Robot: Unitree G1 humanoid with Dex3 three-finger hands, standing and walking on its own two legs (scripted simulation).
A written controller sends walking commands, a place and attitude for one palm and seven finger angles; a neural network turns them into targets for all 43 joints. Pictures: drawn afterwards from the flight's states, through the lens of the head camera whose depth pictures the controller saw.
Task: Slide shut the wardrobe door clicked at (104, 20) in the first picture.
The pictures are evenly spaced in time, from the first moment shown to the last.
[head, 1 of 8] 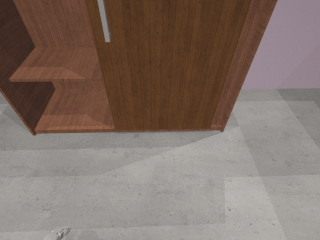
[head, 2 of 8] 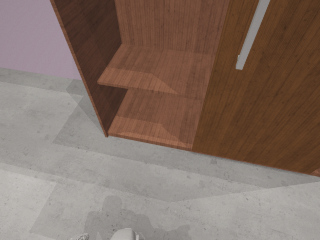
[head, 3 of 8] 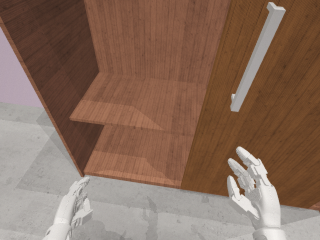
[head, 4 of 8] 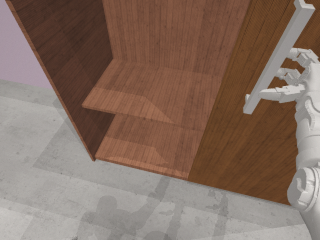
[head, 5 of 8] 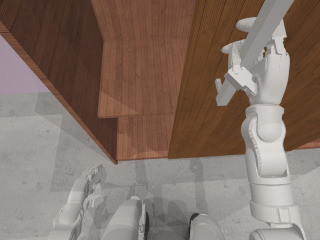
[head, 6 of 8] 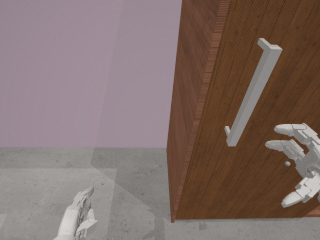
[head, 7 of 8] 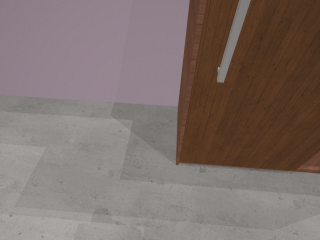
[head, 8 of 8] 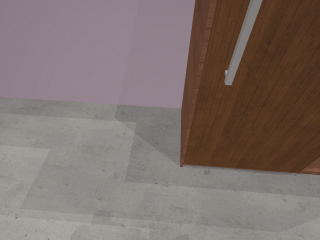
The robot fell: no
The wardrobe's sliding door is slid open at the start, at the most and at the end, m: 0.64 0.64 0.00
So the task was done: yes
